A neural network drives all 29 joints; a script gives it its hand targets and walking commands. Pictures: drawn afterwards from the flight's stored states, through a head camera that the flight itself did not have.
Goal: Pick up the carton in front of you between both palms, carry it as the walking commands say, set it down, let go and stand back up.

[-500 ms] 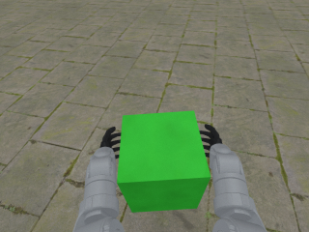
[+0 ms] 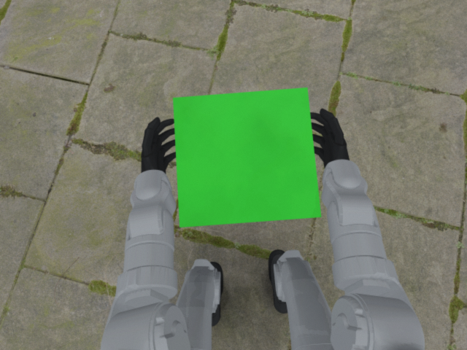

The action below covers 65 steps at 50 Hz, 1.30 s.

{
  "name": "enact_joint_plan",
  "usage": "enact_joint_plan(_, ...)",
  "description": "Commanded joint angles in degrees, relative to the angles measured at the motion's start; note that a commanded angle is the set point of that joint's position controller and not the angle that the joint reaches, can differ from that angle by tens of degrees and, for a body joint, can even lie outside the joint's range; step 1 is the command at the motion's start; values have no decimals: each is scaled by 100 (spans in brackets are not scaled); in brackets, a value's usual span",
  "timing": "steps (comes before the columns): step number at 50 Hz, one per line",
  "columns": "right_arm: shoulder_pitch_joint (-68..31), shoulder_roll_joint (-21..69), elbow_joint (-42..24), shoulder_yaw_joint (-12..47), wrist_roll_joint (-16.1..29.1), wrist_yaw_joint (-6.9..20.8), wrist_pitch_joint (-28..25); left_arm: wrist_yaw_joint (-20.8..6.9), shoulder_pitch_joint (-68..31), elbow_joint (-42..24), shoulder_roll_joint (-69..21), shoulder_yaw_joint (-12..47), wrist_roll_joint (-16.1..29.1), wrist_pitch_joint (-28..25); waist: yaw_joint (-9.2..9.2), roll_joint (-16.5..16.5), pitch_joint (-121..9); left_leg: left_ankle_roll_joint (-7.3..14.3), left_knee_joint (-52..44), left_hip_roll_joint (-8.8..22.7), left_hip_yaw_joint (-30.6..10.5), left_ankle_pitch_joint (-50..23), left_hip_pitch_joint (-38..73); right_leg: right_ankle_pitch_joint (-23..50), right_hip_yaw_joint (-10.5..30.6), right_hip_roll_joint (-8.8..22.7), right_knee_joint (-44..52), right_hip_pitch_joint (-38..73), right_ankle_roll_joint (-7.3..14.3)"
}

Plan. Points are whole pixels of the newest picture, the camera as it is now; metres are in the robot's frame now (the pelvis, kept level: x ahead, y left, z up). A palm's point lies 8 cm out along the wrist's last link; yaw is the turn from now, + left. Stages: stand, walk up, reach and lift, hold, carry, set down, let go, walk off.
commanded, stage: set down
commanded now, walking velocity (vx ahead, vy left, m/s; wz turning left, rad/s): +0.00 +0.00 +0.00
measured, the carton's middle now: (243, 166) +0.42 -0.01 -0.16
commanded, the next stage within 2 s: none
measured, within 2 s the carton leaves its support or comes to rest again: rests again in 1.62 s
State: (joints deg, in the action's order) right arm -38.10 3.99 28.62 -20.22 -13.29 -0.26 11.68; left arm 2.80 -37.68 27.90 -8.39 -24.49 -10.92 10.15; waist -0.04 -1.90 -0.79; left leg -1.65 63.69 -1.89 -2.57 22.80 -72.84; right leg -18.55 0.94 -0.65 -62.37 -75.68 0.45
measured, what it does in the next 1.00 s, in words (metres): lowers itself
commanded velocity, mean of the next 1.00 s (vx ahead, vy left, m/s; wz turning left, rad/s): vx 0.00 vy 0.00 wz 0.00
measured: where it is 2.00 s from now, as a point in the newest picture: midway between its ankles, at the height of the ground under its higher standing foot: (246, 298)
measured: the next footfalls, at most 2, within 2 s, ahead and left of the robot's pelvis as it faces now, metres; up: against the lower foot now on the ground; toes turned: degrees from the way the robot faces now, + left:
none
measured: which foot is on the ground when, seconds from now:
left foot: down 0.00-1.00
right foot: down 0.00-1.00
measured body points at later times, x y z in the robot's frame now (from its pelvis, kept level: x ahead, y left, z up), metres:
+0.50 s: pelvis -0.02 +0.00 -0.13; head +0.26 -0.03 +0.22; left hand +0.46 +0.12 -0.22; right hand +0.47 -0.18 -0.23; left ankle +0.05 +0.13 -0.63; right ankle +0.08 -0.11 -0.63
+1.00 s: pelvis -0.04 -0.01 -0.23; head +0.31 -0.06 +0.04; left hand +0.49 +0.10 -0.38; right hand +0.51 -0.20 -0.39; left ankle +0.05 +0.13 -0.63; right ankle +0.08 -0.11 -0.63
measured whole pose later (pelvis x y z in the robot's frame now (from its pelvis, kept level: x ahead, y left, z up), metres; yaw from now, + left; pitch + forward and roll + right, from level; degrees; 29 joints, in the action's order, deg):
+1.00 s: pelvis -0.04 -0.01 -0.23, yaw +4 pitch +44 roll +5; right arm -77.3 -14.7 48.3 -16.0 -8.9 0.9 17.2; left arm 10.6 -70.7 38.6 -1.8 -29.1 -6.3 14.0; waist 2.7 -4.1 8.5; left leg -4.0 111.9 -4.3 -0.5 33.8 -122.5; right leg -28.1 2.7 -0.9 -111.8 -127.7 1.0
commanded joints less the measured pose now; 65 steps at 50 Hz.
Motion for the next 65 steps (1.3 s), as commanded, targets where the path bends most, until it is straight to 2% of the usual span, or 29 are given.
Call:
enact_joint_plan(1, -3167, 5150, -77, 3523, 619, 1182, -64, -1217, -3075, 99, -5238, 3711, 585, 65, 53, 312, -6463, -125, -14, -800, 248, -1928, 953, 2834, 132, -673, -345, 3971, -109)
enact_joint_plan(4, -3206, 5040, 266, 3214, 468, 1348, 198, -1249, -3147, 414, -5418, 3444, 466, 354, 140, 206, -5789, -133, 162, -804, 257, -1360, 710, 1753, -45, -736, -451, 2728, -108)
enact_joint_plan(7, -3330, 4924, 627, 2848, 317, 1479, 363, -1247, -3294, 716, -5457, 3143, 375, 526, 219, 167, -5405, -134, 346, -822, 259, -1103, 286, 1369, -118, -746, -637, 2044, -63)
enact_joint_plan(13, -3775, 4680, 1012, 2430, 277, 1585, 348, -1075, -3821, 902, -5314, 2791, 328, 459, 287, 129, -5495, -160, 961, -895, 293, -1122, -344, 1351, -163, -759, -1252, 1157, -31)
enact_joint_plan(23, -4759, 4224, 1062, 2469, 591, 1441, 290, -651, -4942, 722, -4918, 2791, 544, 321, 328, 256, -6334, -211, 2039, -999, 487, -799, -1050, 1162, -250, -775, -2229, 499, -124)
enact_joint_plan(34, -5788, 3855, 1300, 2424, 745, 1374, 461, -556, -6158, 829, -4538, 2542, 704, 426, 416, 417, -6415, -145, 2996, -1037, 751, -171, -2077, 729, -288, -704, -3000, 123, -207)
enact_joint_plan(45, -6481, 3367, 1614, 2510, 1015, 1408, 410, -535, -6962, 981, -3981, 2332, 888, 322, 441, 525, -6027, -92, 3885, -984, 890, -105, -2835, 880, -227, -566, -3803, -115, -193)
enact_joint_plan(56, -7308, 2753, 1817, 2841, 1577, 1425, 224, -443, -7816, 982, -3491, 2677, 1458, 156, 552, 498, -5984, -99, 4770, -911, 942, -409, -2899, 1398, -183, -409, -4693, -138, -137)
enact_joint_plan(60, -7717, 2715, 1576, 3150, 1947, 1406, 179, -375, -8226, 705, -3506, 3043, 1824, 110, 589, 550, -6680, -89, 5010, -902, 973, -739, -2643, 1923, -190, -371, -5009, 344, -124)
enact_joint_plan(62, -7832, 2768, 1442, 3190, 2082, 1419, 159, -352, -8306, 648, -3565, 3172, 1905, 104, 646, 394, -6741, -55, 5106, -899, 962, -902, -2381, 1989, -218, -384, -5056, 88, -112)
enact_joint_plan(65, -7629, 2798, 1713, 3083, 2070, 1470, 149, -413, -8094, 910, -3729, 3126, 1891, 101, 669, 319, -6278, -70, 5194, -926, 957, -875, -2755, 2027, -171, -383, -5132, -46, -73)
